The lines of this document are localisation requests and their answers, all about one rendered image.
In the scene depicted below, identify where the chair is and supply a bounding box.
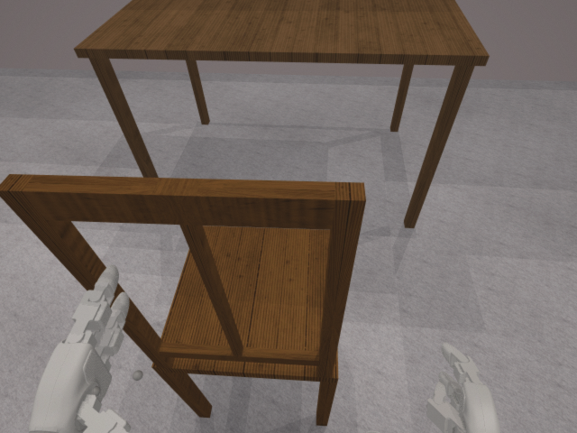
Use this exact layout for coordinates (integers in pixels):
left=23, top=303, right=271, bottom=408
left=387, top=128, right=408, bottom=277
left=0, top=174, right=366, bottom=426

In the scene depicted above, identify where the right robot hand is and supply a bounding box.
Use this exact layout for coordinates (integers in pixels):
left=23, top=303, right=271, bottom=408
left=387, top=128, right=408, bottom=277
left=426, top=343, right=500, bottom=433

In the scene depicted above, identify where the table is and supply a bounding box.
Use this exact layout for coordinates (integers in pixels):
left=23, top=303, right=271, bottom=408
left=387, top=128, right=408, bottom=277
left=74, top=0, right=490, bottom=228

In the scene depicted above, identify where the left robot hand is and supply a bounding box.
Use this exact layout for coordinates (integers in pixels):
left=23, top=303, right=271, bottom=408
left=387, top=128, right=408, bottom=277
left=28, top=264, right=131, bottom=433

